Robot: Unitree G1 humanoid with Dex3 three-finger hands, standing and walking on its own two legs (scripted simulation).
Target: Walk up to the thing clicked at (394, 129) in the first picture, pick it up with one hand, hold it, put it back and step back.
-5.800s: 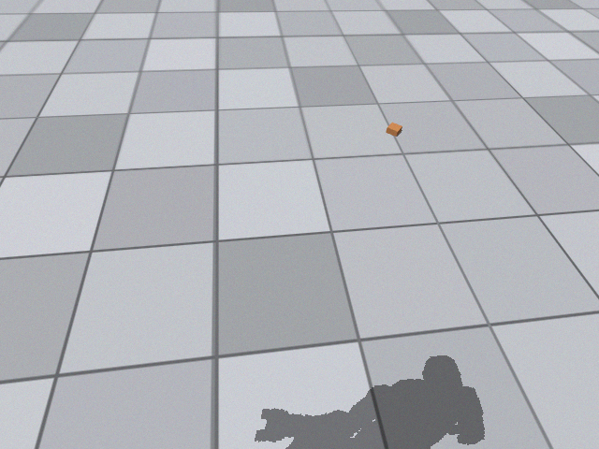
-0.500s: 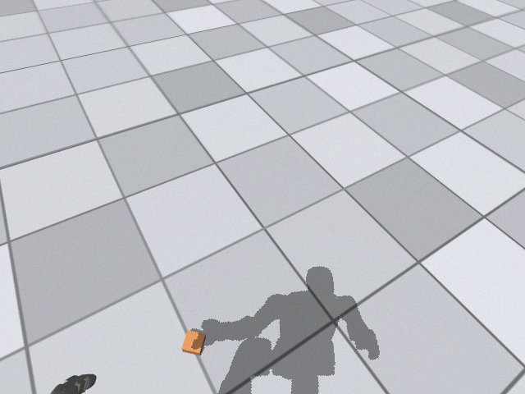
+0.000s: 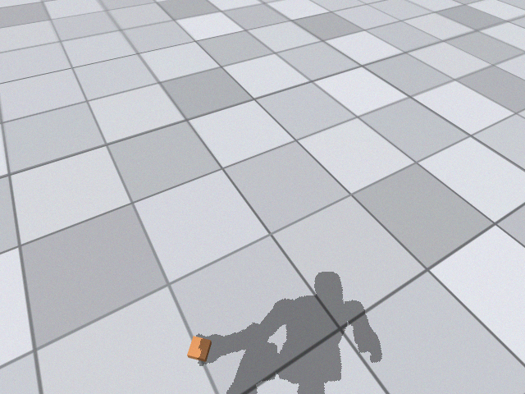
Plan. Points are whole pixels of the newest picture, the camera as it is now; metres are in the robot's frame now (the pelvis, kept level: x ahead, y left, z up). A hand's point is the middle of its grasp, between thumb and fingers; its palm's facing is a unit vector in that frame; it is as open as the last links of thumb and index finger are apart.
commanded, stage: walk up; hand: left
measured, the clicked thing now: (199, 348) +0.38 +0.19 -0.77
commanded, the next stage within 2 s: stand in 0.10 s
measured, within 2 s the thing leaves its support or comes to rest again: neither
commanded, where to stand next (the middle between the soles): +0.07 -0.01 m, yaw -1 degrees
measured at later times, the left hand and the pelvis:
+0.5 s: hand out of the picture +0.09 +0.25 -0.15, palm faces -0.01 -0.94 -0.34, open 7.4 cm; pelvis +0.01 +0.00 +0.00, yaw +1 degrees
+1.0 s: hand out of the picture +0.10 +0.25 -0.15, palm faces +0.01 -0.94 -0.34, open 7.4 cm; pelvis +0.02 -0.01 +0.00, yaw +2 degrees
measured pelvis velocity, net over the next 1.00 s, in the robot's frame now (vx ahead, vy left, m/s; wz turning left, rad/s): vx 0.02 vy -0.01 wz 0.03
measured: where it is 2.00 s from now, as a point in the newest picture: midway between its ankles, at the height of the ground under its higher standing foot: outside the picture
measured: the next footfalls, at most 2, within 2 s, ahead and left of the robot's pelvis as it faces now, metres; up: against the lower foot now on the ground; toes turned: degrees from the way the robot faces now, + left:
none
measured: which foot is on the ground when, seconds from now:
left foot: down 0.00-1.00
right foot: down 0.00-1.00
